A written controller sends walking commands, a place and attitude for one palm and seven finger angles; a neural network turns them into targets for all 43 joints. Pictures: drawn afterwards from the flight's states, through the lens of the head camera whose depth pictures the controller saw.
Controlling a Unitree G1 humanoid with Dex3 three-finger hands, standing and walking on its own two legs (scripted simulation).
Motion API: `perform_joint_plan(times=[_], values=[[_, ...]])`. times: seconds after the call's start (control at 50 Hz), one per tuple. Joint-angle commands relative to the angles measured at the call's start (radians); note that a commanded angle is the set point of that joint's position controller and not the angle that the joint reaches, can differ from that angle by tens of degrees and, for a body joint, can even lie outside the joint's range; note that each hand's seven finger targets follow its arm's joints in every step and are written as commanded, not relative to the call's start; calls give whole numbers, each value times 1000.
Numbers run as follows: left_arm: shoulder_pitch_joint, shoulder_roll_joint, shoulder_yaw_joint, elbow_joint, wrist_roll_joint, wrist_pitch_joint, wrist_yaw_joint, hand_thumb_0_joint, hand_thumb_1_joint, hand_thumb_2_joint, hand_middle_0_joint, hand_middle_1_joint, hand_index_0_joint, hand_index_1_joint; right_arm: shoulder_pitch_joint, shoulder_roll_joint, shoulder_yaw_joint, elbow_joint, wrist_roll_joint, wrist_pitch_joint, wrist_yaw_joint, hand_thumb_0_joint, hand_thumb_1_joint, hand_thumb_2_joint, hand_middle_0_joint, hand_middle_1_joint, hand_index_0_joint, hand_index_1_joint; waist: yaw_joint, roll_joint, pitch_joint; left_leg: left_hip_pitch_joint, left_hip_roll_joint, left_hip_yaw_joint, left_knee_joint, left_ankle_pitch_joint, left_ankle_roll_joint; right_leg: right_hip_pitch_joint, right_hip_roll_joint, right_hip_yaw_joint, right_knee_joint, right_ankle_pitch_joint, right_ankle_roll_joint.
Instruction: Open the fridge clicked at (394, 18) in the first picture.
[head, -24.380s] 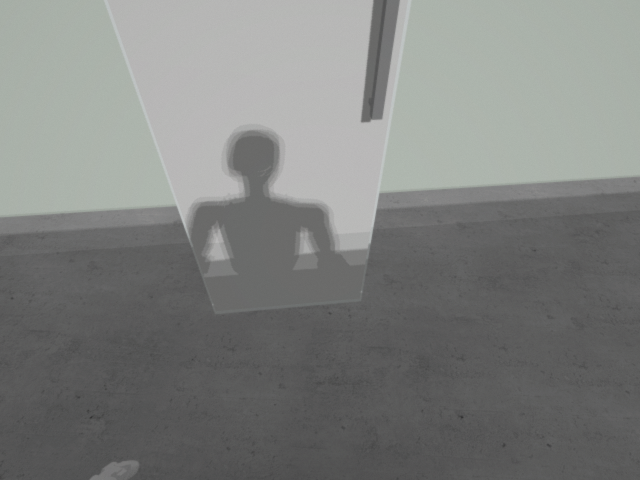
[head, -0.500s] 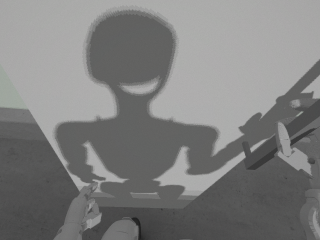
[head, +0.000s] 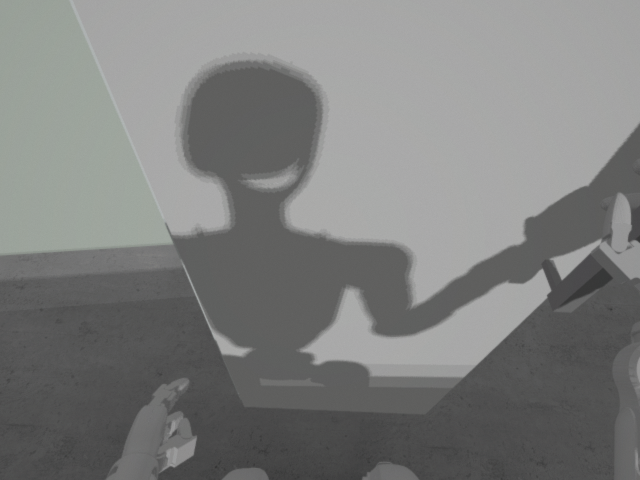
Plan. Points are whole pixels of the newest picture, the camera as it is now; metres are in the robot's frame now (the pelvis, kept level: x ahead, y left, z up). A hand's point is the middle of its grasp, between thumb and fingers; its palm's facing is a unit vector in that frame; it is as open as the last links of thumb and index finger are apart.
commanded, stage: walk backward, drawing the door open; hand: right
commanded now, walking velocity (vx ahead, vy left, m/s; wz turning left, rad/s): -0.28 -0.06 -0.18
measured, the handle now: out of the picture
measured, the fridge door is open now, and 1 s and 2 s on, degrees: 8 50 81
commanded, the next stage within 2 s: stop walking and hold the door back in 1.72 s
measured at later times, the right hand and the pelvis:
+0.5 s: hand out of the picture +0.14 -0.19 +0.21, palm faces +0.41 +0.89 -0.20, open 6.5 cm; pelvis -0.15 +0.03 +0.00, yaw -7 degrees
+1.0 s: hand out of the picture -0.02 -0.09 +0.21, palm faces +0.31 +0.90 -0.30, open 7.7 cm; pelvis -0.27 +0.10 +0.02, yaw -26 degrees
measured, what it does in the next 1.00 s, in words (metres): walks backwards, turning right: right foot, then left foot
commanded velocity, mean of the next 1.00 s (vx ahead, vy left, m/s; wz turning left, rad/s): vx -0.16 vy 0.22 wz -0.62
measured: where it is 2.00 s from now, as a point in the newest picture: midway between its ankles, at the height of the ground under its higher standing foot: outside the picture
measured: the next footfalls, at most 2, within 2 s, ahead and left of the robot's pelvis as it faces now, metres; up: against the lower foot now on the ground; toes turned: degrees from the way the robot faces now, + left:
right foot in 0.24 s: -0.05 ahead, -0.13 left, +0.00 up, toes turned -5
left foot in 0.48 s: -0.07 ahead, +0.11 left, +0.00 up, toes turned -6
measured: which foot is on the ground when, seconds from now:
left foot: down 0.00-0.24, up 0.26-0.46, down 0.48-0.82, up 0.84-1.00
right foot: up 0.00-0.22, down 0.24-0.50, up 0.52-0.82, down 0.84-1.00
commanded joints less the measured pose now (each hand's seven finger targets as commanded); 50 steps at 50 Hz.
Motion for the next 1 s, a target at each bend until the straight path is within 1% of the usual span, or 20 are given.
perform_joint_plan(times=[0.0, 0.14, 0.18, 0.2, 0.22, 0.24, 0.32, 0.42, 0.44, 0.48, 0.5, 0.58, 0.7, 0.76, 0.78, 0.8, 0.82, 0.84, 0.92, 0.98], values=[[-127, 90, 40, -174, 3, -74, 34, 0, 900, 900, -200, -300, -200, -300, -206, -318, -176, -374, -41, -137, -19, 0, -900, -900, 450, 1400, 450, 1400, -30, 128, -429, 306, 398, -302, -100, 890, 205, -80, 39, 49, 259, -94, -7], [-78, 83, 35, -177, 17, -42, 43, 0, 900, 900, -200, -300, -200, -300, -191, -273, -141, -334, -47, -156, -24, 0, -900, -900, 450, 1400, 450, 1400, -8, 186, -460, 271, 330, -164, -85, 668, 131, 88, 66, -62, -185, 50, -14], [-64, 96, 47, -179, 19, -39, 44, 0, 900, 900, -200, -300, -200, -300, -221, -251, -109, -341, -37, -161, -18, 0, -900, -900, 450, 1400, 450, 1400, 8, 131, -472, 196, 278, -109, -20, 527, 77, 223, 41, -77, -380, 227, -25], [-70, 124, 62, -190, 15, -38, 48, 0, 900, 900, -200, -300, -200, -300, -229, -238, -91, -348, -25, -161, -18, 0, -900, -900, 450, 1400, 450, 1400, 12, 29, -460, 96, 193, -40, 50, 343, 23, 307, -62, 35, -459, 430, -63], [-98, 148, 59, -219, 10, -45, 43, 0, 900, 900, -200, -300, -200, -300, -253, -200, -51, -370, -21, -171, -13, 0, -900, -900, 450, 1400, 450, 1400, -11, -223, -429, -64, 63, 29, 177, -22, -46, 351, -253, 249, -491, 855, -144], [-111, 120, 52, -215, 12, -46, 29, 0, 900, 900, -200, -300, -200, -300, -279, -180, -24, -343, -24, -175, -5, 0, -900, -900, 450, 1400, 450, 1400, -20, -270, -405, -110, 8, -13, 310, -321, -42, 344, -321, 277, -467, 1130, -204], [-98, 125, 65, -164, 6, -67, 1, 0, 900, 900, -200, -300, -200, -300, -335, -176, -5, -329, -42, -158, 14, 0, -900, -900, 450, 1400, 450, 1400, -2, -224, -326, -63, -10, -22, 249, -219, -44, 298, -231, 163, -427, 1024, -186], [-134, 103, 45, -180, 3, -67, -9, 0, 900, 900, -200, -300, -200, -300, -304, -147, 43, -345, -15, -121, 33, 0, -900, -900, 450, 1400, 450, 1400, -13, -149, -339, 203, -17, -26, -169, -35, -45, 181, -176, 201, -428, 635, -134], [-133, 92, 40, -180, 2, -65, -9, 0, 900, 900, -200, -300, -200, -300, -317, -163, 36, -354, -17, -124, 34, 0, -900, -900, 450, 1400, 450, 1400, -13, -82, -363, 255, 36, -64, -284, 89, -27, 163, -131, 168, -367, 529, -103], [-142, 49, 32, -202, -5, -60, -3, 0, 900, 900, -200, -300, -200, -300, -321, -239, -13, -357, -14, -118, 28, 0, -900, -900, 450, 1400, 450, 1400, -16, 287, -366, 250, 350, -270, -287, 442, 128, -8, 77, -70, -22, -16, -3], [-125, 66, 56, -194, -5, -62, 2, 0, 900, 900, -200, -300, -200, -300, -271, -212, -20, -347, -12, -100, 25, 0, -900, -900, 450, 1400, 450, 1400, -39, 307, -413, 231, 392, -248, -283, 434, 162, -23, 85, -20, 158, -100, -6], [-146, 28, 17, -210, 25, -31, 8, 0, 900, 900, -200, -300, -200, -300, -234, -129, 44, -408, -31, -99, 39, 0, -900, -900, 450, 1400, 450, 1400, -15, 172, -395, 256, 319, -69, -222, 308, 153, -101, 45, -61, 291, -16, 7], [-119, 42, 27, -225, 30, -8, 15, 0, 900, 900, -200, -300, -200, -300, -243, -45, 168, -461, -32, -60, 49, 0, -900, -900, 450, 1400, 450, 1400, -19, 276, -379, 225, 311, -28, -277, 93, 136, 46, 29, -163, -83, -78, -25], [-82, 51, 30, -239, 32, -1, 9, 0, 900, 900, -200, -300, -200, -300, -268, 5, 246, -481, -31, -47, 67, 0, -900, -900, 450, 1400, 450, 1400, 15, 205, -400, 201, 231, 65, -160, 72, 70, 166, 32, -200, -401, 110, -29], [-63, 70, 38, -250, 30, 1, 7, 0, 900, 900, -200, -300, -200, -300, -299, 22, 279, -483, -31, -43, 77, 0, -900, -900, 450, 1400, 450, 1400, 38, 129, -384, 83, 182, 101, 2, 38, 26, 252, -43, -70, -533, 207, -64], [-97, 119, 56, -277, 29, -3, 6, 0, 900, 900, -200, -300, -200, -300, -313, 47, 326, -500, -31, -50, 87, 0, -900, -900, 450, 1400, 450, 1400, 32, -142, -315, -191, 59, 129, 209, -124, -45, 365, -285, 293, -596, 462, -152], [-106, 110, 57, -265, 37, -10, -5, 0, 900, 900, -200, -300, -200, -300, -327, 70, 361, -455, -54, -56, 104, 0, -900, -900, 450, 1400, 450, 1400, 19, -169, -288, -281, 32, 20, 424, -272, -58, 357, -485, 550, -619, 793, -250], [-114, 117, 71, -246, 36, -18, -20, 0, 900, 900, -200, -300, -200, -300, -339, 53, 336, -414, -77, -65, 122, 0, -900, -900, 450, 1400, 450, 1400, 11, -31, -275, -287, 38, -49, 527, -201, -52, 328, -507, 521, -613, 843, -269], [-133, 111, 88, -198, 20, -41, -44, 0, 900, 900, -200, -300, -200, -300, -346, 84, 363, -424, -73, -91, 163, 0, -900, -900, 450, 1400, 450, 1400, -7, -41, -226, -161, 44, -76, 290, -157, -64, 281, -321, 200, -494, 800, -161], [-131, 87, 82, -193, 10, -54, -54, 0, 900, 900, -200, -300, -200, -300, -352, 125, 396, -403, -59, -85, 163, 0, -900, -900, 450, 1400, 450, 1400, -2, -135, -329, 82, -21, -27, -9, -125, -57, 290, -235, 162, -472, 687, -111]])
